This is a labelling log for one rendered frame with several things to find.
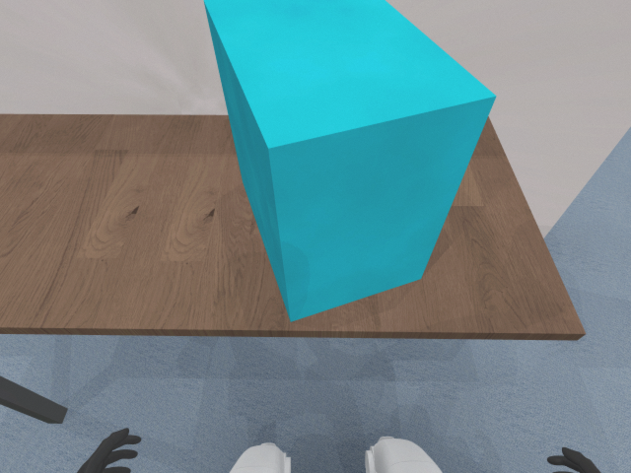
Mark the robot right hand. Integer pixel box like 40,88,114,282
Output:
547,447,601,473

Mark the robot thigh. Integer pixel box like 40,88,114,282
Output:
365,439,443,473
230,445,291,473

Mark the robot left hand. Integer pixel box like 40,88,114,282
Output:
77,428,141,473

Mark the right robot thigh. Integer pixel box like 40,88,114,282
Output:
365,439,443,473

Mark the table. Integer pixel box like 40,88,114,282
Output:
0,114,586,424

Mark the carton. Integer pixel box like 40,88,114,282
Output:
204,0,497,322

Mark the left robot thigh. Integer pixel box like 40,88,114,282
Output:
230,445,291,473

